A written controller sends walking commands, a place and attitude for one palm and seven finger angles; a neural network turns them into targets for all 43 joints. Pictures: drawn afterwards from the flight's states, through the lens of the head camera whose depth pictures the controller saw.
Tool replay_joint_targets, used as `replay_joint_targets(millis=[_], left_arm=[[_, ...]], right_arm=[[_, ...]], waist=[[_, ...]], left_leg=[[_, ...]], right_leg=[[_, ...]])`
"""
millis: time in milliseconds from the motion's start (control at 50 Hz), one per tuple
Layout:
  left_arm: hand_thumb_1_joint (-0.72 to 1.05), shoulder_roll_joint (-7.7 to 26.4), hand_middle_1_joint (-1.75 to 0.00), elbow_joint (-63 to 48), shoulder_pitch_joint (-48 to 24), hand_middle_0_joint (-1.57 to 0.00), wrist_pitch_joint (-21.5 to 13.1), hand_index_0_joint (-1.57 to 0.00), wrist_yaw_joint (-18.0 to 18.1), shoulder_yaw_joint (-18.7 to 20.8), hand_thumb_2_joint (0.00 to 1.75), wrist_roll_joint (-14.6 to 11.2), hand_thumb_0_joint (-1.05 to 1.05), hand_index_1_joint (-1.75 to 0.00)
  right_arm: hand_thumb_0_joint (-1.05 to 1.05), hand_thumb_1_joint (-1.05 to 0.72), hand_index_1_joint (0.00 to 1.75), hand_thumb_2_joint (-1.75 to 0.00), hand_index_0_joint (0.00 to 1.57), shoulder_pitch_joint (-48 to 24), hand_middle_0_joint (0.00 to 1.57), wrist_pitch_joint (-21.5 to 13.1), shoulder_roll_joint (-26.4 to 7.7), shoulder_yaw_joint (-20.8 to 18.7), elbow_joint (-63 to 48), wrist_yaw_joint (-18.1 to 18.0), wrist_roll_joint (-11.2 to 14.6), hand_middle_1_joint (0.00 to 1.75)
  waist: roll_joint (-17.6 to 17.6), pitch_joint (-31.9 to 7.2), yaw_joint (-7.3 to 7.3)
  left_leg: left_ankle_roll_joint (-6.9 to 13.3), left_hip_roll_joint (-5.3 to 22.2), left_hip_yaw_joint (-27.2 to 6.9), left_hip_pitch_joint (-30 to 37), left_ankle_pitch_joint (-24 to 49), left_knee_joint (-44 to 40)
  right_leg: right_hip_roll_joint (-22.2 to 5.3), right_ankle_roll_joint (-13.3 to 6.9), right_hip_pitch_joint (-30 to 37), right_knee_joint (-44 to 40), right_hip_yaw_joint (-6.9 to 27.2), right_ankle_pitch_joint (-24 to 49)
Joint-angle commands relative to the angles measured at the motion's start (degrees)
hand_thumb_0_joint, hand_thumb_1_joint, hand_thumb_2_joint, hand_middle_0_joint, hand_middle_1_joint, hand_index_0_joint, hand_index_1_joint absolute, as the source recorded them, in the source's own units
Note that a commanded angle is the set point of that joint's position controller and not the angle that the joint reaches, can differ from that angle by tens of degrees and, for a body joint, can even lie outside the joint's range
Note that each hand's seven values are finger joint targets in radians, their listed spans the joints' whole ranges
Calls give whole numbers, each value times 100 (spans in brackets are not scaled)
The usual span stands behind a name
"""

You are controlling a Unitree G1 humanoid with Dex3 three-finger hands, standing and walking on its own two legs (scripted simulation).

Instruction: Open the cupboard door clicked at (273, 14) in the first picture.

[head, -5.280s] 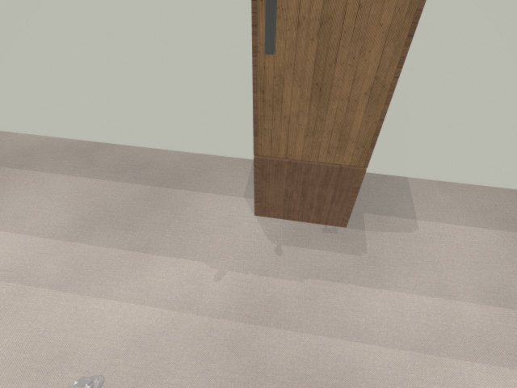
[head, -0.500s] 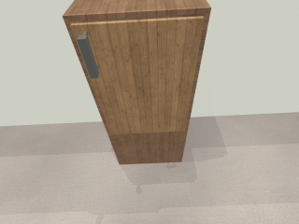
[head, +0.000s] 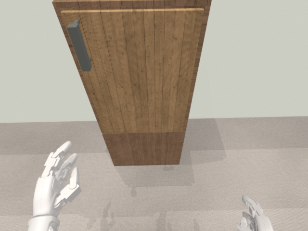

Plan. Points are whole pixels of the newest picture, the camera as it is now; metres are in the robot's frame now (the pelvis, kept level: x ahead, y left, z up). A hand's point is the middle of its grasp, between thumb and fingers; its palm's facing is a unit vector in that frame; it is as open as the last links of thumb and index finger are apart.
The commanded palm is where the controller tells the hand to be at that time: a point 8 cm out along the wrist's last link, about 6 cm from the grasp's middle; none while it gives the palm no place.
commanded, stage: raise the hand with hooked fingers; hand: left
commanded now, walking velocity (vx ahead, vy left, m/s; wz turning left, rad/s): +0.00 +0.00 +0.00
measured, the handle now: (82, 45) +0.60 +0.25 +0.18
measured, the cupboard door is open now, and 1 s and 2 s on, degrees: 0 0 0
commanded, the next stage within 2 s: move the hooked fingers beside the handle in 1.86 s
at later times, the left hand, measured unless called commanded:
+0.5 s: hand (55, 185) +0.21 +0.23 +0.06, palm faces +0.04 -1.00 -0.06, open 10.5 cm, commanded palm +0.17 +0.29 +0.07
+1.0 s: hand (21, 150) +0.25 +0.29 +0.14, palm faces +0.12 -0.99 -0.05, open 13.4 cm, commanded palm +0.22 +0.33 +0.15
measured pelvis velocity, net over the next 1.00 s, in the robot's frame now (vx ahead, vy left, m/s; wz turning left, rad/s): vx -0.01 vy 0.03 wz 0.02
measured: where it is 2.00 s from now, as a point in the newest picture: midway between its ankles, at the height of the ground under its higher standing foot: outside the picture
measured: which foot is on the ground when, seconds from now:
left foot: down 0.00-1.00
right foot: down 0.00-1.00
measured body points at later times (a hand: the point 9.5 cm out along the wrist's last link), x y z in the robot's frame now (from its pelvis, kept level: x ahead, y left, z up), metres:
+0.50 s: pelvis -0.01 +0.02 -0.02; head +0.01 +0.01 +0.43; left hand +0.20 +0.29 +0.07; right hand +0.15 -0.19 -0.10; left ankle +0.00 +0.15 -0.71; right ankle +0.01 -0.10 -0.71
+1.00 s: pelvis -0.01 +0.03 +0.01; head -0.01 +0.02 +0.46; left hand +0.24 +0.34 +0.15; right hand +0.19 -0.20 -0.04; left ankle +0.00 +0.15 -0.71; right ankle +0.01 -0.10 -0.71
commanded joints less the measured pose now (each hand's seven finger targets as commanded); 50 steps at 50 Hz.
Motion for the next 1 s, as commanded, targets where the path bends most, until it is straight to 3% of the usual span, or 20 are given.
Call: replay_joint_targets(millis=[0,20,60,100,160,200,220,260,300,380,420,440,500,620,660,760,800,860,940,980], left_arm=[[60,827,-50,229,1658,-22,-1175,-22,-1426,799,77,-454,0,-50],[57,916,-51,-341,1353,-22,-998,-22,-1573,803,76,-604,0,-51],[53,1088,-54,-1053,720,-23,-509,-23,-1593,904,74,-818,0,-54],[48,1215,-57,-1795,-189,-23,-335,-23,-1370,932,72,-842,0,-57],[41,1127,-62,-2748,-612,-24,-479,-24,-1046,669,69,-573,0,-62],[36,1172,-64,-2987,-1080,-24,-513,-24,-1015,426,67,-461,0,-64],[34,1184,-66,-2837,-969,-24,-456,-24,-1051,416,66,-410,0,-66],[29,1279,-69,-2489,-792,-24,-227,-24,-1174,505,64,-431,0,-69],[25,1488,-72,-2116,-659,-25,186,-25,-1311,702,62,-495,0,-72],[15,1544,-78,-2044,-427,-25,860,-25,-1212,1023,58,-672,0,-78],[11,1615,-81,-2101,-434,-26,991,-26,-1116,1173,56,-746,0,-81],[8,1594,-82,-2154,-431,-26,1003,-26,-1053,1202,55,-746,0,-82],[1,1682,-87,-2055,-652,-26,965,-26,-942,1292,52,-801,0,-87],[-13,1917,-96,-2239,-1401,-27,927,-27,-1071,1289,46,-734,0,-96],[-17,1901,-99,-2180,-1567,-28,1012,-28,-1094,1267,44,-732,0,-99],[-29,2150,-107,-2122,-2102,-29,1303,-29,-1126,1481,39,-738,0,-107],[-34,2283,-110,-1916,-2257,-29,1472,-29,-1153,1610,37,-772,0,-110],[-41,2340,-114,-1780,-2610,-29,1711,-29,-1244,1643,34,-764,0,-114],[-50,2483,-120,-1692,-3112,-30,2011,-30,-1365,1714,30,-751,0,-120],[-50,2511,-120,-1473,-3358,-30,2161,-30,-1403,1728,30,-750,0,-120]], right_arm=[[0,-90,30,-90,20,-628,20,-266,-691,-302,-1514,191,88,30],[0,-90,30,-90,20,-759,20,-206,-757,-275,-1816,162,127,30],[0,-90,30,-90,20,-747,20,-111,-723,-200,-2168,31,207,30],[0,-90,30,-90,20,-493,20,-66,-675,-136,-2216,-82,180,30],[0,-90,30,-90,20,-115,20,-70,-606,-64,-2067,-138,135,30],[0,-90,30,-90,20,-17,20,-93,-658,28,-1919,-174,72,30],[0,-90,30,-90,20,-20,20,-103,-657,22,-1844,-196,98,30],[0,-90,30,-90,20,-66,20,-127,-671,72,-1759,-224,146,30],[0,-90,30,-90,20,-217,20,-130,-701,148,-1756,-252,180,30],[0,-90,30,-90,20,-373,20,-155,-606,237,-1823,-276,219,30],[0,-90,30,-90,20,-413,20,-172,-603,283,-1850,-265,203,30],[0,-90,30,-90,20,-385,20,-198,-603,286,-1842,-253,192,30],[0,-90,30,-90,20,-361,20,-280,-646,314,-1782,-235,188,30],[0,-90,30,-90,20,-205,20,-458,-776,313,-1676,-254,235,30],[0,-90,30,-90,20,-181,20,-499,-781,314,-1636,-289,250,30],[0,-90,30,-90,20,-249,20,-508,-797,345,-1578,-352,279,30],[0,-90,30,-90,20,-265,20,-487,-821,383,-1561,-368,261,30],[0,-90,30,-90,20,-343,20,-451,-802,407,-1553,-395,296,30],[0,-90,30,-90,20,-386,20,-390,-791,463,-1548,-432,311,30],[0,-90,30,-90,20,-435,20,-354,-783,493,-1536,-455,328,30]], waist=[[-826,-318,562],[-624,-664,554],[-412,-885,449],[-427,-905,188],[393,-1141,16],[383,-1161,-175],[340,-1139,-186],[476,-966,-160],[568,-806,-14],[358,-981,230],[99,-957,310],[183,-999,334],[-86,-618,288],[377,-770,227],[319,-731,211],[582,-673,289],[362,-545,332],[595,-514,332],[540,-596,335],[404,-399,306]], left_leg=[[189,-514,98,-1491,544,845],[235,-564,170,-1480,491,919],[293,-590,213,-1474,256,1011],[330,-496,47,-1427,186,1126],[373,-326,-99,-837,630,1061],[409,-256,-232,-662,848,1086],[406,-235,-249,-629,834,1046],[386,-241,-288,-633,703,889],[370,-247,-343,-635,661,674],[322,-259,-332,-481,642,220],[313,-251,-362,-418,787,48],[302,-250,-342,-341,814,-27],[294,-239,-354,-364,629,-170],[305,-256,-311,107,629,-426],[312,-252,-318,251,626,-527],[291,-259,-332,617,901,-771],[295,-258,-363,638,1042,-855],[287,-273,-308,835,1107,-957],[301,-271,-294,1109,1392,-1069],[302,-263,-306,1109,1225,-1165]], right_leg=[[-32,46,18,55,644,717],[-52,57,103,25,735,488],[-94,148,106,-233,994,-103],[-6,196,-166,-244,1008,-401],[178,77,-246,35,631,366],[292,37,-353,256,413,838],[292,46,-359,212,374,860],[296,52,-308,67,302,720],[317,10,-105,-59,249,621],[260,69,364,-339,119,490],[283,67,548,-383,44,619],[290,65,574,-387,-4,647],[316,73,544,-577,13,356],[288,48,696,-765,28,392],[297,58,719,-844,-8,444],[316,21,998,-974,-69,823],[345,7,1162,-1047,-78,1016],[321,10,1231,-1170,-52,1169],[338,7,1465,-1300,-54,1527],[339,22,1412,-1423,-57,1369]])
